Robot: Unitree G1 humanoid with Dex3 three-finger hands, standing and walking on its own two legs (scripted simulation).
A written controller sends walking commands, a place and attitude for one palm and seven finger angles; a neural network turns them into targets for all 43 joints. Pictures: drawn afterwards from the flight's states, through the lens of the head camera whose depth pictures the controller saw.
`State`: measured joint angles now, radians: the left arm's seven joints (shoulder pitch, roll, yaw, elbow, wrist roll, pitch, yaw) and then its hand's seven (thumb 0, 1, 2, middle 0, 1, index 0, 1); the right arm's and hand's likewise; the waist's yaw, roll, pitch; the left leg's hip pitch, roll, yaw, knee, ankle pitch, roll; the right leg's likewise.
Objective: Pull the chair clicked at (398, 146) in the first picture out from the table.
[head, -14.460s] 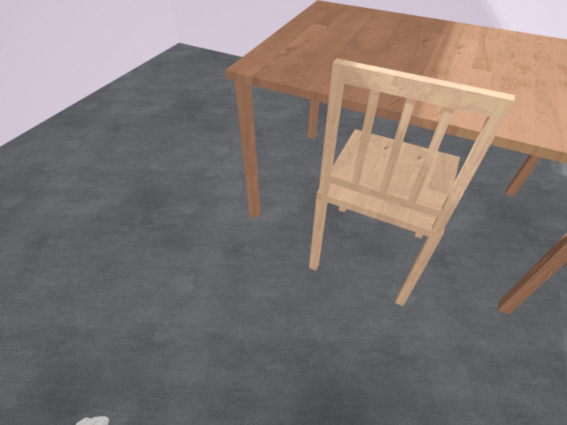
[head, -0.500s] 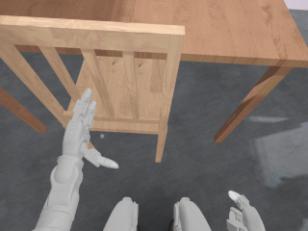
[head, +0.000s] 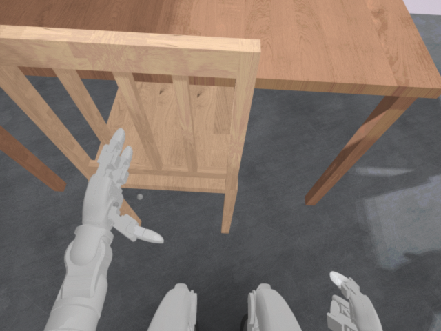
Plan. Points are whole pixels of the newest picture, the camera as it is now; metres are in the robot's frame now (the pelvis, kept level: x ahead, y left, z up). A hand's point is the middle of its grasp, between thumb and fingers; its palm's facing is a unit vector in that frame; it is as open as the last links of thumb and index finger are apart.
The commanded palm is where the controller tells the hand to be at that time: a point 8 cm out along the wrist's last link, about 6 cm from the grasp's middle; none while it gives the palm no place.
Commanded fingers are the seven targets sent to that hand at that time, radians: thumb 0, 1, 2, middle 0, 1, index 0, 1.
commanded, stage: push the fingers through the gap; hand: left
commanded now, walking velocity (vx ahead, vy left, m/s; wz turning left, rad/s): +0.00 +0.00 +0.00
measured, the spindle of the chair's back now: (143, 129) +0.48 +0.16 +0.03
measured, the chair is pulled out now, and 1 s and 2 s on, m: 0.00 0.00 0.00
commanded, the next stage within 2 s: hook a spindle and tug to test in 1.70 s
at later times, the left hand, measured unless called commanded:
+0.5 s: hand (142, 177) +0.38 +0.15 +0.02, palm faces -0.06 -1.00 -0.03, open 16.9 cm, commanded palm +0.36 +0.21 +0.02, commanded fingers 0.00 -0.50 0.30 -0.06 -0.08 -0.06 -0.08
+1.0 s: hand (146, 153) +0.43 +0.15 +0.02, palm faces -0.04 -1.00 -0.03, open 16.9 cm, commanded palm +0.40 +0.20 +0.02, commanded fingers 0.00 -0.50 0.30 -0.06 -0.08 -0.06 -0.08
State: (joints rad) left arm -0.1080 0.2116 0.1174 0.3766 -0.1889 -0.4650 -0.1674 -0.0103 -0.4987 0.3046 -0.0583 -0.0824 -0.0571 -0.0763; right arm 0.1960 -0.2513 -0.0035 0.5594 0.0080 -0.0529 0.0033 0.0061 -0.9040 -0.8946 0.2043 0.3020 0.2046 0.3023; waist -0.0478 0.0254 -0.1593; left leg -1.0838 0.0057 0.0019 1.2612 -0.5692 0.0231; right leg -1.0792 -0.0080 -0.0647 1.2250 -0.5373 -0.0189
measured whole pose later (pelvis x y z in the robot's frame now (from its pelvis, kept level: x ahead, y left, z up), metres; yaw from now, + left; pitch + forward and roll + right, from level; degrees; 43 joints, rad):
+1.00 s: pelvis +0.00 +0.01 +0.00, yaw -1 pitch +25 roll -2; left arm -0.50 0.25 0.21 0.75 -0.13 -0.49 -0.13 -0.01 -0.50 0.30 -0.06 -0.08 -0.06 -0.08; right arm 0.24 -0.25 0.01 0.61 -0.01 -0.01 0.02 0.00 -0.90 -0.89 0.20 0.30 0.21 0.30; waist -0.10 0.03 -0.15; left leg -1.14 0.01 0.02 1.27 -0.57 0.04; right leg -1.13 -0.01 -0.05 1.22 -0.52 0.00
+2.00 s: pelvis +0.00 +0.01 -0.01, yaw -1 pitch +26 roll -2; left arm -0.65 0.27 0.26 0.93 -0.10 -0.53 -0.11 -0.01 -0.50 0.30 -0.11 -0.25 -0.11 -0.25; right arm 0.26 -0.25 0.01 0.61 -0.02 0.05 0.04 0.00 -0.90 -0.89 0.20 0.30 0.20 0.30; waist -0.12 0.04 -0.15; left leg -1.17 0.01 0.02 1.28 -0.56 0.04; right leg -1.17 0.00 -0.05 1.23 -0.52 0.00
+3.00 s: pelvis +0.00 +0.01 +0.00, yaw -2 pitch +26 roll -2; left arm -0.53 0.25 0.24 0.78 -0.13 -0.48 -0.10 0.02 0.78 0.81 -0.47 -1.45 -0.47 -1.45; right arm 0.27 -0.24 0.00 0.59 -0.01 0.05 0.05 0.00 -0.90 -0.89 0.20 0.30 0.20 0.30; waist -0.12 0.03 -0.16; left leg -1.13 0.02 0.03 1.25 -0.57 0.04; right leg -1.14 0.01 -0.03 1.20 -0.51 0.00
